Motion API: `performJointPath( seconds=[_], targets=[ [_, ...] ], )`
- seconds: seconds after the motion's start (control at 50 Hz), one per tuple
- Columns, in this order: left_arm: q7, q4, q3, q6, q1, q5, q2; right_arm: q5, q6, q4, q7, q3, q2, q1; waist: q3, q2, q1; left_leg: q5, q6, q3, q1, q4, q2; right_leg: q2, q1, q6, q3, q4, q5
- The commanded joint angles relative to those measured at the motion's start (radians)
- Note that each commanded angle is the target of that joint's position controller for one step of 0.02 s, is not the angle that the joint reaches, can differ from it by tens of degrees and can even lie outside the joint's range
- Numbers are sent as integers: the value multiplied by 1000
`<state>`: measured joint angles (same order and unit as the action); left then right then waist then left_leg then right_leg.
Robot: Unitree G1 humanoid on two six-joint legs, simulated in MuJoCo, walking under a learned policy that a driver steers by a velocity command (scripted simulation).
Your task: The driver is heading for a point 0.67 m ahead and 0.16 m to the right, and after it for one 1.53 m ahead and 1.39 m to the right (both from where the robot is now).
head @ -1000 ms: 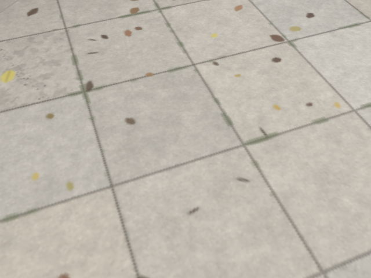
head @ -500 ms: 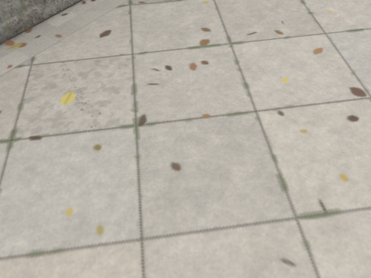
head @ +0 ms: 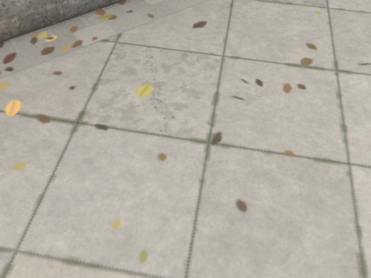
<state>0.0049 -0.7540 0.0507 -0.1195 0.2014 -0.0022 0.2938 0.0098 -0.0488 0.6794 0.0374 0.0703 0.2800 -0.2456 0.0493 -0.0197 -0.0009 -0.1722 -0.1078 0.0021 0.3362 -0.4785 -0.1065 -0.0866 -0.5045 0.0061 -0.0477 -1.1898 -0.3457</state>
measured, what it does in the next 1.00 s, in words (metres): walks ahead, turning right: right foot, then left foot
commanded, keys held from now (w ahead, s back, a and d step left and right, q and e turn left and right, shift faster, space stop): w+e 1.00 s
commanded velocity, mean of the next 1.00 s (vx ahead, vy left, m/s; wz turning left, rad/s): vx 0.50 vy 0.00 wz -0.32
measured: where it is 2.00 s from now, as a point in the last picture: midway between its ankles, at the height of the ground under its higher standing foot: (280, 152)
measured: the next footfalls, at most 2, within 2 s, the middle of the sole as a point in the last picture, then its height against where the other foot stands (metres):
right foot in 0.40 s outside the picture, level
left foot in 0.88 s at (190, 212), level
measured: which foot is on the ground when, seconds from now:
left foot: down 0.00-0.42, up 0.44-0.86, down 0.88-1.00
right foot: up 0.00-0.38, down 0.40-0.88, up 0.90-1.00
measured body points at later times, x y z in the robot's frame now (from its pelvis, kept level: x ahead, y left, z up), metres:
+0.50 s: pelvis +0.29 -0.07 -0.01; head +0.33 -0.07 +0.44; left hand +0.49 +0.18 -0.10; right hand +0.34 -0.35 -0.13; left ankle +0.15 +0.07 -0.64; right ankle +0.36 -0.15 -0.73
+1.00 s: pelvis +0.58 -0.07 +0.00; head +0.60 -0.07 +0.45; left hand +0.76 +0.15 -0.12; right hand +0.62 -0.38 -0.08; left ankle +0.66 +0.01 -0.73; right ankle +0.43 -0.15 -0.64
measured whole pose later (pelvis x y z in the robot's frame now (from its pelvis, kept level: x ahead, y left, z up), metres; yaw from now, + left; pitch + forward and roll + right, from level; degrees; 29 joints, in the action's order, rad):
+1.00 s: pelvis +0.58 -0.07 +0.00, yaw -24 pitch +2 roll +1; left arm 0.01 -0.70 0.06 -0.03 0.34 -0.02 0.31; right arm -0.01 -0.11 0.68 0.01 0.05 0.26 -0.17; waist -0.01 -0.04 0.01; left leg -0.19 -0.02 -0.02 0.34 -0.49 -0.03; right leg 0.03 -0.42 -0.02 -0.10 -1.18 -0.40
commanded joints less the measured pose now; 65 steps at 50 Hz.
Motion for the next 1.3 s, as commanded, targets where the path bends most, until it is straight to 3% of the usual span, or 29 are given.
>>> performJointPath(
  seconds=[0.02,0.08,0.16,0.28,0.34,0.38,0.4,0.42,0.44,0.46,0.48,0.5,0.52,0.56,0.6,0.7,0.8,0.84,0.86,0.88,0.9,0.92,0.94,0.96,0.98,1.0,1.08,1.22,1.3],
  targets=[
    [3,55,32,11,62,17,102,-3,-30,-76,-13,28,114,33,-116,42,40,302,-203,319,-149,249,276,-46,-122,25,-22,81,83],
    [1,66,15,22,-12,17,61,-5,-36,-32,-29,24,117,-20,-79,65,6,393,-168,202,-135,271,245,-48,-153,45,6,247,265],
    [-16,86,2,14,-136,-3,42,-5,-39,9,-34,18,132,-74,-44,84,-61,274,-104,127,-174,289,231,-21,-127,12,31,496,509],
    [-58,147,-3,8,-251,-20,48,-8,-31,73,-36,22,153,-133,20,66,-104,312,-93,118,-414,250,334,14,-264,-51,26,613,401],
    [-75,159,1,8,-210,-18,56,-8,-15,75,-46,26,170,-104,-22,88,-65,625,-60,65,-465,146,340,68,-178,-94,71,633,265],
    [-69,126,32,15,-36,-11,110,-9,-2,61,-57,28,189,-71,-147,103,35,964,-26,8,-436,-84,298,150,91,-137,138,650,241],
    [-59,99,55,18,114,-10,161,-10,-3,47,-64,22,182,-57,-230,78,111,875,11,-22,-284,-303,266,111,351,-184,56,667,319],
    [-47,96,84,23,229,-1,275,-31,-26,9,-59,-7,99,-150,-376,-132,95,367,85,-59,105,-713,133,-151,758,-347,-366,654,338],
    [-47,80,70,24,260,-18,224,-34,-55,14,-41,-27,67,-163,-474,-230,90,-366,111,73,355,-899,7,-260,935,-438,-758,824,207],
    [-40,86,54,32,233,-19,163,4,-79,-10,-23,-9,143,-71,-358,-135,119,-317,93,146,464,-939,81,-223,873,-374,-660,857,77],
    [-34,105,48,38,165,-14,143,18,-91,-38,-17,-13,144,11,-233,-47,102,-239,82,124,477,-880,126,-189,719,-335,-534,876,92],
    [-34,118,41,43,107,-11,129,-1,-94,-45,-20,-13,135,43,-138,40,61,-196,86,105,443,-782,158,-151,554,-314,-449,903,180],
    [-32,134,34,43,69,-4,113,-19,-86,-47,-27,-4,141,36,-104,41,24,-164,96,102,378,-707,186,-120,446,-305,-392,928,271],
    [-28,146,35,43,33,-2,114,-28,-65,-44,-33,-4,121,-8,-85,-10,-20,-145,126,84,304,-630,198,-78,325,-312,-336,963,365],
    [-18,137,40,40,41,-5,133,-32,-51,-47,-43,-10,99,1,-75,-24,-25,-94,159,59,282,-537,191,-53,248,-313,-268,972,446],
    [3,101,50,57,117,-22,156,-24,-57,-85,-38,-29,55,195,-66,-54,54,227,181,43,180,-169,124,20,198,-237,-203,935,355],
    [10,82,51,76,167,-28,152,-4,-79,-104,-21,-5,108,256,-74,-86,61,161,148,87,126,-16,93,-34,335,-207,-356,828,251],
    [11,89,50,81,139,-24,140,-1,-87,-85,-22,12,128,174,-88,-111,7,113,108,74,10,38,94,-25,343,-180,-388,755,267],
    [8,99,39,79,129,-19,107,-10,-92,-70,-29,26,155,85,-148,-101,-40,110,72,92,-150,52,137,18,305,-148,-355,649,289],
    [4,120,16,73,128,-4,44,-26,-93,-60,-40,43,212,-66,-279,9,-102,60,4,254,-400,40,312,82,183,-109,-263,376,159],
    [4,149,-1,63,267,-30,-1,-34,-77,-19,-36,62,285,-146,-383,345,-42,-133,-166,704,-689,110,526,204,-167,-49,-127,70,-245],
    [7,122,17,62,262,-41,104,-11,-72,-31,-32,47,195,-134,-321,259,-66,-345,-158,789,-652,155,538,116,-294,-32,-143,-70,-223],
    [7,131,34,69,154,-33,156,-8,-66,-39,-36,30,135,-99,-196,156,-94,-323,-110,625,-540,167,489,85,-320,-24,-128,-110,-126],
    [8,142,35,75,101,-22,145,-16,-60,-42,-36,21,119,-53,-127,91,-78,-191,-81,493,-426,183,442,54,-291,-16,-100,-97,-53],
    [4,156,38,75,68,-13,132,-19,-56,-34,-36,14,99,-23,-74,87,-62,-85,-72,401,-342,207,401,31,-275,-12,-97,-55,-5],
    [-4,161,39,78,70,-20,115,-25,-57,-28,-38,9,87,-8,-53,117,-38,-20,-60,324,-282,232,373,7,-235,-12,-89,-30,23],
    [-11,177,28,96,48,-21,57,-16,-70,13,-35,20,110,-5,-29,119,-19,141,-83,159,-223,301,361,-17,-234,5,-55,55,88],
    [-44,214,12,81,-129,-19,24,-10,-52,76,-44,31,166,-32,1,83,-73,267,-47,-62,-284,303,346,-8,-198,-7,20,407,372],
    [-66,255,15,80,-207,-25,34,10,-32,108,-44,41,201,-70,30,88,-82,363,-22,-115,-381,264,383,16,-170,-52,76,523,297]
  ],
)
Over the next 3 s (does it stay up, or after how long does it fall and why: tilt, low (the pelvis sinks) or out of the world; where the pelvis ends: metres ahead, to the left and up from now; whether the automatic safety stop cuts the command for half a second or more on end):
stays up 1.24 -0.90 0.00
